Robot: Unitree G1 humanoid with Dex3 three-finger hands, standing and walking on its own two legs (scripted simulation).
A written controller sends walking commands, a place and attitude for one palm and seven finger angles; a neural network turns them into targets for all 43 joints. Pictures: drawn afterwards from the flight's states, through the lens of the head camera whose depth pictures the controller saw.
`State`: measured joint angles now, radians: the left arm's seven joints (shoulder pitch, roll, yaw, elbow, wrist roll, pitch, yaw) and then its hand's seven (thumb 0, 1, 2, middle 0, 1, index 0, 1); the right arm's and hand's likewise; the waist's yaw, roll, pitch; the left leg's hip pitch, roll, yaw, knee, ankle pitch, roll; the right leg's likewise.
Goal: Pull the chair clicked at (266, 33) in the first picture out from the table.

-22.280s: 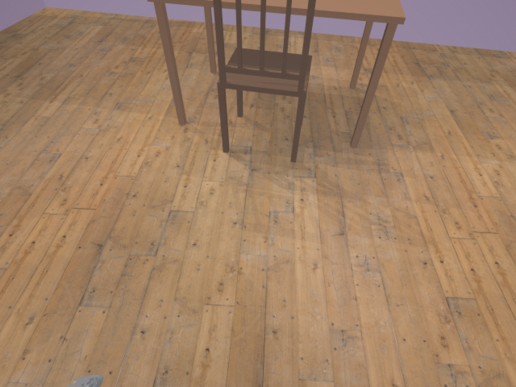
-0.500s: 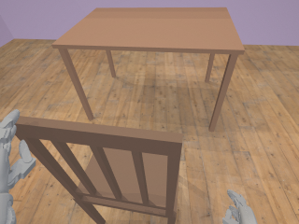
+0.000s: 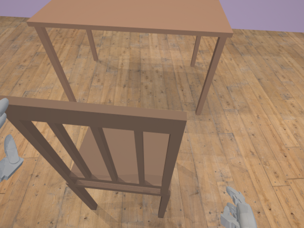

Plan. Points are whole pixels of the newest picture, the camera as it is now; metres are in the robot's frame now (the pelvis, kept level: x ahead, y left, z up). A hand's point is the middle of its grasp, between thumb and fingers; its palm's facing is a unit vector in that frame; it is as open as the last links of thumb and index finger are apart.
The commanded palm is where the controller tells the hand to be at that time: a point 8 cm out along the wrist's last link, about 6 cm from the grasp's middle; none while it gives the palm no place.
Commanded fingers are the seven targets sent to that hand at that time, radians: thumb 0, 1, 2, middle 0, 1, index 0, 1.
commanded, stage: step back with the hand held close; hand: left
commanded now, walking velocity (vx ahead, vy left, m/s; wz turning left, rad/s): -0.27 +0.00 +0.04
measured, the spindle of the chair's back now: (107, 157) +0.32 +0.17 -0.05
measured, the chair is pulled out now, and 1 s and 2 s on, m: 0.61 0.61 0.61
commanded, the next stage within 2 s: stop stepping back and stand still in 1.42 s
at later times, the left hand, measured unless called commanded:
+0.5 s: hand (10, 169) +0.18 +0.27 +0.17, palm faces +0.44 -0.74 -0.51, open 7.4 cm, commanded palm +0.11 +0.30 +0.18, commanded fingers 0.00 0.90 0.90 -0.20 -0.30 -0.20 -0.30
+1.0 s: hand (9, 188) +0.15 +0.25 +0.17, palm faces +0.37 -0.79 -0.49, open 7.4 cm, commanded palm +0.08 +0.29 +0.18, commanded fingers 0.00 0.90 0.90 -0.20 -0.30 -0.20 -0.30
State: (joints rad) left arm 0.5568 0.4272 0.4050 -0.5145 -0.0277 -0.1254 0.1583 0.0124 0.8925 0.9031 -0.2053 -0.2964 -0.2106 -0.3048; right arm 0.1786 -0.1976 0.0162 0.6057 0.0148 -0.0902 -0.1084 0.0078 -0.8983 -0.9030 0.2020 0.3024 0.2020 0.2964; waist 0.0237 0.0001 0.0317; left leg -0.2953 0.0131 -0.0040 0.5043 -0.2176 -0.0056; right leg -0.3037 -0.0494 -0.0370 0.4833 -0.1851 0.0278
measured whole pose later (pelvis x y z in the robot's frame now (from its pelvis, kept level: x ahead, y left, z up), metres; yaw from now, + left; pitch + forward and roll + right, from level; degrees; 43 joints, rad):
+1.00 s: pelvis -0.06 -0.01 -0.01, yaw +0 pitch +2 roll -3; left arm 0.50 0.45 0.43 -0.59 -0.03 -0.27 0.12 0.01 0.89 0.90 -0.21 -0.30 -0.21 -0.30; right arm 0.12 -0.18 0.02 0.68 -0.02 -0.17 -0.08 0.01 -0.90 -0.90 0.21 0.30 0.21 0.30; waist 0.04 0.01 0.07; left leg -0.48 0.07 -0.05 0.57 -0.13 -0.01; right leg -0.25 0.04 -0.03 0.49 -0.28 0.00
